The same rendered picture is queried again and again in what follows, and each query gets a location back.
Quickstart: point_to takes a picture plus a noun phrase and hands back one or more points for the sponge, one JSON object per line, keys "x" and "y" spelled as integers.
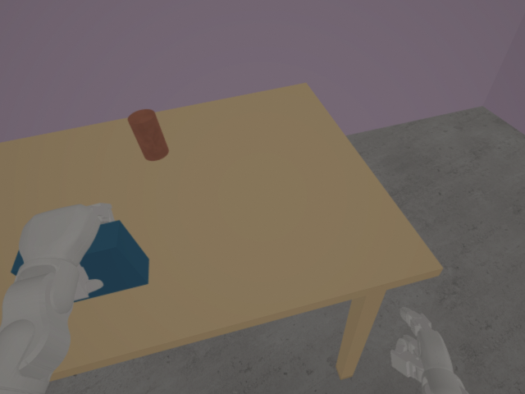
{"x": 113, "y": 258}

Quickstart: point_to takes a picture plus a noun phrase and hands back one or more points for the robot left forearm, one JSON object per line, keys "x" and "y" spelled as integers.
{"x": 34, "y": 334}

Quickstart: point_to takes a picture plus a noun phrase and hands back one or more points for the robot right hand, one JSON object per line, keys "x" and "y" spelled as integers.
{"x": 427, "y": 352}

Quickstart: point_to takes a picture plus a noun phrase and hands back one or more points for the robot left hand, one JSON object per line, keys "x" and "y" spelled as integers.
{"x": 66, "y": 233}

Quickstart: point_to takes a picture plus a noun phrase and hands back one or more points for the robot right forearm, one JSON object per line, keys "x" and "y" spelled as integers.
{"x": 441, "y": 381}

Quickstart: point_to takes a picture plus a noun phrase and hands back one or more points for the table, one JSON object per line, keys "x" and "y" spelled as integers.
{"x": 261, "y": 210}

